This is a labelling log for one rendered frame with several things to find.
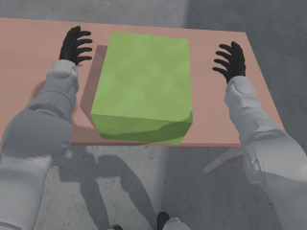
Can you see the robot left upper arm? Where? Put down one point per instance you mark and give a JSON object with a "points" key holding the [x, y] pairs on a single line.
{"points": [[37, 142]]}

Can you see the carton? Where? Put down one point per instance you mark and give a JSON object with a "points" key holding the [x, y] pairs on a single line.
{"points": [[144, 91]]}

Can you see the right robot hand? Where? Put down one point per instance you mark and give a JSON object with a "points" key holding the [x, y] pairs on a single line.
{"points": [[236, 61]]}

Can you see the robot right forearm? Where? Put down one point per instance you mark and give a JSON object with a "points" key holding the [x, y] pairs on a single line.
{"points": [[248, 116]]}

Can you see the robot right upper arm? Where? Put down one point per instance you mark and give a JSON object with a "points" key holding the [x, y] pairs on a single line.
{"points": [[278, 166]]}

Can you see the table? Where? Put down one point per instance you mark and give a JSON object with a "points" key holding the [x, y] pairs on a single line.
{"points": [[29, 47]]}

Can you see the robot right foot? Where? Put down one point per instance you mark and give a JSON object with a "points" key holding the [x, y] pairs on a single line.
{"points": [[162, 218]]}

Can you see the left robot hand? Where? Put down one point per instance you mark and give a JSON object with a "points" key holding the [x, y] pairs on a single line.
{"points": [[70, 51]]}

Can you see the right robot shin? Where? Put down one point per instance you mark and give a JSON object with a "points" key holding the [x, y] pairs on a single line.
{"points": [[171, 220]]}

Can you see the robot left forearm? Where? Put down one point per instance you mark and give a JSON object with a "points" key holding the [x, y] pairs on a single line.
{"points": [[57, 98]]}

